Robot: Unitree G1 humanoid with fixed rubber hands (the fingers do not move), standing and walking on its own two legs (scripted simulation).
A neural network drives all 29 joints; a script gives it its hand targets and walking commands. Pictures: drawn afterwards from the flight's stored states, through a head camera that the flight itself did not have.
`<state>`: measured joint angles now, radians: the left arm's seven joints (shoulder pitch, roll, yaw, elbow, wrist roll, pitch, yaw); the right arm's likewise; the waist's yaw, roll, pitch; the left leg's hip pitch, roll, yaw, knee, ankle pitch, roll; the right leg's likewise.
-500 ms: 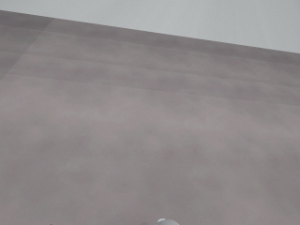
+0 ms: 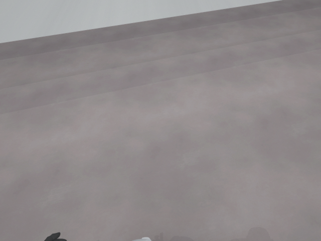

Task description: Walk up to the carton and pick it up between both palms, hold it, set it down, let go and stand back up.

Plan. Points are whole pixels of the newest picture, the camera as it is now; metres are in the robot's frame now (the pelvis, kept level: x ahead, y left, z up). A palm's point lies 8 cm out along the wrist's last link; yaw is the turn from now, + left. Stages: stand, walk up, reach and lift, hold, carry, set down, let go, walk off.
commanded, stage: walk up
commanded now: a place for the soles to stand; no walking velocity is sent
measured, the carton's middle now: out of the picture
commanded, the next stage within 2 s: none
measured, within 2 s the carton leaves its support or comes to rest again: neither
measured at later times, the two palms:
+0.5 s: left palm (119, 218) +0.21 +0.14 -0.09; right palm out of the picture -0.11 -0.46 -0.09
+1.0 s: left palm (218, 178) +0.33 -0.13 -0.09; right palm out of the picture -0.26 -0.44 -0.08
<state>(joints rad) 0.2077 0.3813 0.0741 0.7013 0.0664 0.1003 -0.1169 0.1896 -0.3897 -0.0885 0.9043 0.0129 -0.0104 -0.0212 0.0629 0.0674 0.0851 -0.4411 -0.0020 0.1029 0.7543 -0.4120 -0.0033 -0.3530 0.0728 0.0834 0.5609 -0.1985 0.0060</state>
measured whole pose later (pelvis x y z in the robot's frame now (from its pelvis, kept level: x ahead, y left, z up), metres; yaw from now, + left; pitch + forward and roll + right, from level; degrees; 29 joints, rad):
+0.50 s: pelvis -0.02 -0.10 -0.01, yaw -26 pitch -2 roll +0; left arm 0.21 0.40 0.10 0.78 0.06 0.07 -0.15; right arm 0.21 -0.48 -0.14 0.94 -0.04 -0.01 -0.01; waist 0.00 0.01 0.02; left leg -0.36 0.23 0.25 0.79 -0.48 -0.01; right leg -0.34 -0.09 -0.02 0.71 -0.34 0.04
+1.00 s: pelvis +0.00 -0.20 +0.00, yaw -56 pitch -2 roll +4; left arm 0.13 0.45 0.10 0.85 0.03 0.07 -0.17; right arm 0.23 -0.44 -0.12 0.91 -0.04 -0.08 0.00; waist -0.05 -0.08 0.06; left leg -0.11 0.15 0.40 0.54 -0.33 -0.04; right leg -0.47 -0.15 0.01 0.78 -0.30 0.00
